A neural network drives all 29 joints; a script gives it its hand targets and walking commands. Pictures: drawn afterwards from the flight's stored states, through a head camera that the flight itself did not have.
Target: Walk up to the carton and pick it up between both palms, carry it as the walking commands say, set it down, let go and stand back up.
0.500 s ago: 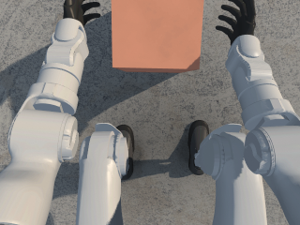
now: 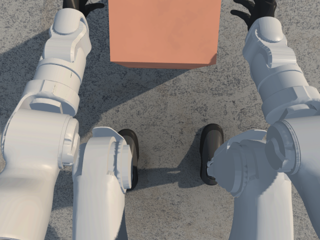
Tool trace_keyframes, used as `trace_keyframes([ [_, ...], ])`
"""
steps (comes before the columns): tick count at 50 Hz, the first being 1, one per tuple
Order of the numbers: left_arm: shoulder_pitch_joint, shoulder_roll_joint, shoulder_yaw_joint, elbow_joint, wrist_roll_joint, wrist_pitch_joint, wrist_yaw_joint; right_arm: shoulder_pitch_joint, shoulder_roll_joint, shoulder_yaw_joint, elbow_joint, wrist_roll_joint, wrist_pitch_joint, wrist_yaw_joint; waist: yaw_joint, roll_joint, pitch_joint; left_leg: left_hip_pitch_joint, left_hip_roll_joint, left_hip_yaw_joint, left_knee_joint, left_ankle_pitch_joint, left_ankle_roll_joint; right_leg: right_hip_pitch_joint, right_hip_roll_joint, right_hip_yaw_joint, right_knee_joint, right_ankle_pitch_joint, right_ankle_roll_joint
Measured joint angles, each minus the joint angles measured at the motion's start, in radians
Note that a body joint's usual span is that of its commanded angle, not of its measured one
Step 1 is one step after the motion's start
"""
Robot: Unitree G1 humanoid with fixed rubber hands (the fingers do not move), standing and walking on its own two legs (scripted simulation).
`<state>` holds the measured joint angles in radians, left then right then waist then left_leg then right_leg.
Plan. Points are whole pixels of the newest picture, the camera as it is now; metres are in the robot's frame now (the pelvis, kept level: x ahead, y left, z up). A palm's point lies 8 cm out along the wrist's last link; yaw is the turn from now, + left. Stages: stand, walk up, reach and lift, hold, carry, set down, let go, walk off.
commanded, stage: reach and lift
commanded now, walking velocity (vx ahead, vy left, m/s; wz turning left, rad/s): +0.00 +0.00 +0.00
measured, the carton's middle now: (162, 16) +0.55 +0.04 -0.26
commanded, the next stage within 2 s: none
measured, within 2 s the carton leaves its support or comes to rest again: leaves its support in 1.10 s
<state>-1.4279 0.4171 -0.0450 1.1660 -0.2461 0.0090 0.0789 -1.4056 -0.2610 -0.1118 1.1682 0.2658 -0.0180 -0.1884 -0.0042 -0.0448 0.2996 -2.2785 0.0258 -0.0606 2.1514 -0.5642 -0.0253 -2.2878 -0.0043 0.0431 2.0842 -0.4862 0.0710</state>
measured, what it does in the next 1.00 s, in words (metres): stands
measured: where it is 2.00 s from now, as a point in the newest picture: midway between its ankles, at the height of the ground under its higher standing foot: (170, 166)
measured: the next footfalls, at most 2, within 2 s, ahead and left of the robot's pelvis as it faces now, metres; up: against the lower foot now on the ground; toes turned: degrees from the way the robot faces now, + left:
none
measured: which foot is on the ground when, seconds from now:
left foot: down 0.00-1.00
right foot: down 0.00-1.00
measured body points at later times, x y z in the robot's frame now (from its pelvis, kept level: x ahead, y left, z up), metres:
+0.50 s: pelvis +0.00 +0.00 +0.00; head +0.37 +0.04 +0.25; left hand +0.55 +0.18 -0.19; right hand +0.55 -0.10 -0.18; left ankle +0.11 +0.13 -0.35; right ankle +0.13 -0.14 -0.35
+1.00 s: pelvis +0.00 +0.00 -0.02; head +0.36 +0.04 +0.25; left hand +0.55 +0.18 -0.19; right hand +0.56 -0.10 -0.18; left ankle +0.11 +0.13 -0.35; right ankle +0.13 -0.14 -0.35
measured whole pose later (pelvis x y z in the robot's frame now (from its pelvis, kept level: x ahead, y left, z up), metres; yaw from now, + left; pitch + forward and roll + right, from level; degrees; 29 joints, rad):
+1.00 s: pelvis +0.00 +0.00 -0.02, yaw +1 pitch +40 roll -2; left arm -1.43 0.29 0.17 1.08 0.03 0.17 0.04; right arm -1.43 -0.13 -0.41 1.08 -0.03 0.14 -0.14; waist -0.01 -0.06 0.24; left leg -2.34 0.00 -0.07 2.21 -0.57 -0.04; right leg -2.34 0.05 0.08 2.15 -0.51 0.11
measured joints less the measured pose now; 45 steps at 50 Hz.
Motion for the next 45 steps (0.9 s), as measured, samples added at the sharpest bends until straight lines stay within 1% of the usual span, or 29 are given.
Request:
trace_keyframes([
  [12, -0.017, -0.036, 0.006, 0.019, 0.025, -0.006, 0.003, -0.012, 0.031, -0.004, 0.001, -0.031, -0.005, -0.002, 0.000, 0.001, 0.003, 0.010, 0.003, -0.001, -0.012, 0.003, -0.002, 0.008, 0.004, -0.001, -0.012, 0.005, -0.001],
  [19, -0.021, -0.047, 0.000, 0.014, 0.031, -0.013, 0.018, -0.033, 0.062, -0.007, 0.009, -0.051, -0.014, -0.006, 0.004, -0.005, 0.010, 0.012, 0.002, -0.001, -0.012, 0.002, -0.006, 0.007, 0.004, 0.000, -0.010, 0.004, -0.004],
  [22, -0.026, -0.051, -0.007, 0.016, 0.031, -0.012, 0.022, -0.043, 0.083, -0.019, 0.016, -0.071, -0.019, -0.007, 0.005, -0.005, 0.012, 0.013, -0.001, -0.001, -0.013, 0.003, -0.007, 0.008, 0.002, 0.000, -0.008, 0.002, -0.004],
  [25, -0.032, -0.053, -0.016, 0.022, 0.031, -0.011, 0.028, -0.047, 0.097, -0.048, 0.024, -0.092, -0.027, -0.024, 0.003, -0.004, 0.013, 0.012, -0.007, -0.002, -0.013, 0.005, -0.008, 0.011, -0.002, 0.000, -0.007, 0.000, -0.004],
  [28, -0.048, -0.058, -0.017, 0.039, 0.041, -0.003, 0.029, -0.047, 0.100, -0.075, 0.027, -0.107, -0.027, -0.023, 0.003, -0.001, 0.012, 0.008, -0.014, -0.006, -0.011, 0.009, -0.009, 0.013, 0.001, 0.001, -0.004, -0.002, 0.003],
  [32, -0.080, -0.068, 0.003, 0.069, 0.076, 0.018, 0.024, -0.050, 0.105, -0.128, 0.021, -0.134, -0.006, -0.018, 0.001, 0.000, 0.011, -0.003, -0.027, -0.013, -0.002, 0.017, -0.012, 0.010, 0.011, 0.007, 0.006, -0.005, 0.015],
  [36, -0.103, -0.078, 0.053, 0.077, 0.139, 0.061, 0.009, -0.050, 0.113, -0.198, -0.003, -0.185, 0.040, -0.002, -0.004, -0.004, 0.003, -0.021, -0.043, -0.022, 0.013, 0.026, -0.020, -0.001, 0.031, 0.014, 0.027, -0.010, 0.025],
  [40, -0.086, -0.090, 0.103, 0.044, 0.192, 0.098, -0.003, -0.046, 0.121, -0.241, -0.028, -0.226, 0.083, 0.009, 0.001, -0.011, -0.008, -0.029, -0.035, -0.019, 0.035, 0.018, -0.019, -0.014, 0.045, 0.020, 0.046, -0.009, 0.031],
  [45, -0.044, -0.106, 0.162, -0.022, 0.232, 0.137, -0.029, -0.038, 0.125, -0.273, -0.056, -0.267, 0.125, 0.030, 0.001, -0.009, -0.036, -0.049, -0.028, -0.009, 0.052, 0.008, -0.013, -0.039, 0.056, 0.032, 0.063, -0.014, 0.036],
])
